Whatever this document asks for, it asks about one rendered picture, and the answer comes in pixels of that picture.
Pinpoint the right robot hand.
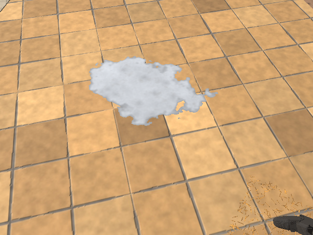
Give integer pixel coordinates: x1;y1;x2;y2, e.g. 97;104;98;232
273;214;313;235

